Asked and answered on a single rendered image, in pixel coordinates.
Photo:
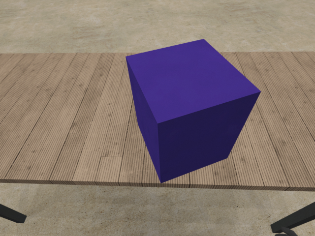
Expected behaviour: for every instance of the carton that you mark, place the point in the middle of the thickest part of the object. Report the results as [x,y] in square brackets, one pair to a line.
[191,105]

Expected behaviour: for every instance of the table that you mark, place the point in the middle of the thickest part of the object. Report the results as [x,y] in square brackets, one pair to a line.
[69,118]

